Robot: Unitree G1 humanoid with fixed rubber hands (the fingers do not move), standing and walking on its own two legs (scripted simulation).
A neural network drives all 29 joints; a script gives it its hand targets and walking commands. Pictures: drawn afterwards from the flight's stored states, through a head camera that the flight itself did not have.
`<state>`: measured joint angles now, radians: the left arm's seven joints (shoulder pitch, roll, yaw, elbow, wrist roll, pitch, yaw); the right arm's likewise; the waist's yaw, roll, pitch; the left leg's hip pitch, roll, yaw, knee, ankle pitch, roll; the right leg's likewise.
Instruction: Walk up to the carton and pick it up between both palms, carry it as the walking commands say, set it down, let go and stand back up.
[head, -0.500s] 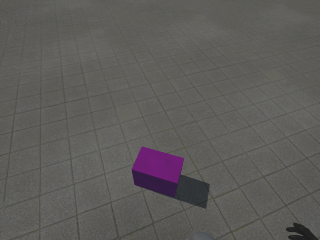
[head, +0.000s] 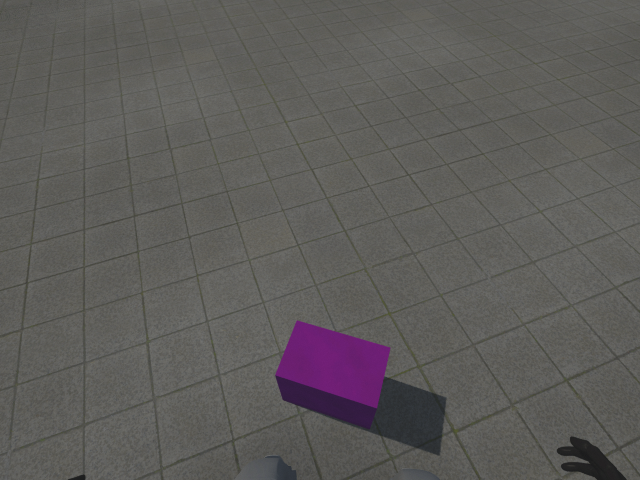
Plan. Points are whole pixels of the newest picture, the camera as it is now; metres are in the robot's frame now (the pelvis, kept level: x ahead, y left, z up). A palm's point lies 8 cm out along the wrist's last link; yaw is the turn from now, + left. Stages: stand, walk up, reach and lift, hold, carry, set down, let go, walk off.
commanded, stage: walk up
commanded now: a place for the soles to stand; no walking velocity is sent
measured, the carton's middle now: (333, 375) +0.46 +0.00 -0.63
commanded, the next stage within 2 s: none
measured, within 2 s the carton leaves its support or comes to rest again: neither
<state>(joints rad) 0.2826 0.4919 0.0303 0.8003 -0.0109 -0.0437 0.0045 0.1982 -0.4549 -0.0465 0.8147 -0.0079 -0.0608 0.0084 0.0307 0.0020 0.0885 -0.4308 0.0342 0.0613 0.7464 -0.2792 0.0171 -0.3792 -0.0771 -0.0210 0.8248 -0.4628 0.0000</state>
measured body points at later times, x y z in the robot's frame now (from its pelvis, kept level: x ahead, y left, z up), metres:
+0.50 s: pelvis +0.03 +0.00 +0.03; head +0.04 +0.00 +0.48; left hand +0.15 +0.32 -0.08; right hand +0.16 -0.33 -0.07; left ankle +0.07 +0.12 -0.71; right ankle +0.02 -0.14 -0.71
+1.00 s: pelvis +0.04 +0.11 +0.00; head +0.08 +0.09 +0.45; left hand +0.17 +0.47 -0.08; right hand +0.11 -0.24 -0.10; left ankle +0.10 +0.22 -0.71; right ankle +0.04 -0.02 -0.68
